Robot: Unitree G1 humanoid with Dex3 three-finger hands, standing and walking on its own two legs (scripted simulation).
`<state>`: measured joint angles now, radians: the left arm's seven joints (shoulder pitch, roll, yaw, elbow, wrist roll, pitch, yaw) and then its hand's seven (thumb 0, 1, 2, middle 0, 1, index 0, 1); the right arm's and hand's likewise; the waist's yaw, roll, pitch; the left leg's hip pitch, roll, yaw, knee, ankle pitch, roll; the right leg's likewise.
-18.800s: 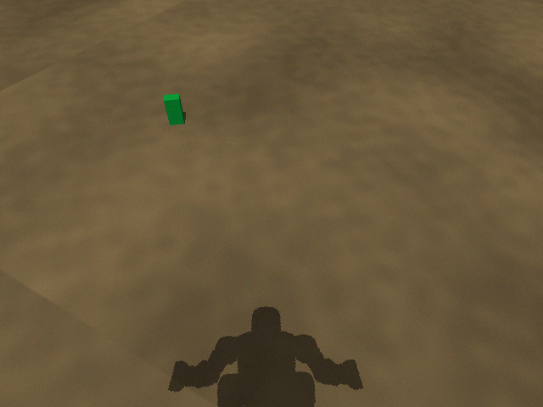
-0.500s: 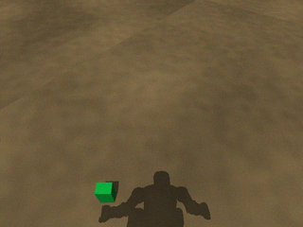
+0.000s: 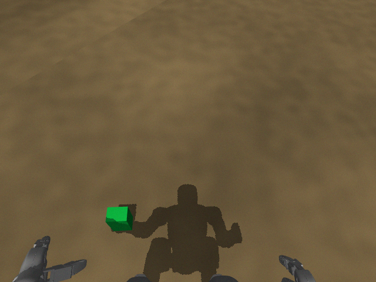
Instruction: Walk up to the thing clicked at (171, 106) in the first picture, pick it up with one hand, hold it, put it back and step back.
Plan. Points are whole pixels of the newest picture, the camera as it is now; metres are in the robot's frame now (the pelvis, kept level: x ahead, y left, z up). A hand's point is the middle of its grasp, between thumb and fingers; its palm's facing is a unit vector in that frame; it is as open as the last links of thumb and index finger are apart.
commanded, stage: go down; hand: left
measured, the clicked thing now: (120, 219) +0.42 +0.27 -0.67
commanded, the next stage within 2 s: none
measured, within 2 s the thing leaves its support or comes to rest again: neither
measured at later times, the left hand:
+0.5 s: hand (55, 271) +0.17 +0.30 -0.18, palm faces +0.15 -0.93 -0.35, open 17.1 cm
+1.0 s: hand (39, 272) +0.18 +0.37 -0.23, palm faces +0.28 -0.91 -0.29, open 17.5 cm
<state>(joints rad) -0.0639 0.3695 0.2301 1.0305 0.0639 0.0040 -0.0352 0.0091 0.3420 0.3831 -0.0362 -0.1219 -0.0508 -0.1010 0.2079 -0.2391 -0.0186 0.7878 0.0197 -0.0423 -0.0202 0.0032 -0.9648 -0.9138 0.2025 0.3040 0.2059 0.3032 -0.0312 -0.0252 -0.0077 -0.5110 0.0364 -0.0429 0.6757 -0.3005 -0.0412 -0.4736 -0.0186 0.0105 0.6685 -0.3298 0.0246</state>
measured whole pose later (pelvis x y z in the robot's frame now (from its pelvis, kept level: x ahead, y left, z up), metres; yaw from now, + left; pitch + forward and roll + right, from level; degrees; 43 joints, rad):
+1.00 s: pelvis -0.03 +0.01 -0.16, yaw -1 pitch +27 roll -3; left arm 0.09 0.49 0.57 0.59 -0.11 -0.12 -0.29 -0.01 -0.59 0.01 -0.10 -0.08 -0.12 -0.06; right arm 0.13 -0.26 0.00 0.58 0.00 -0.17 -0.05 0.01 -0.93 -0.90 0.20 0.30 0.21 0.30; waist 0.00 -0.04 -0.16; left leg -1.40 0.02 -0.10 1.54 -0.61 -0.05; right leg -1.34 -0.01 -0.01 1.51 -0.64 0.04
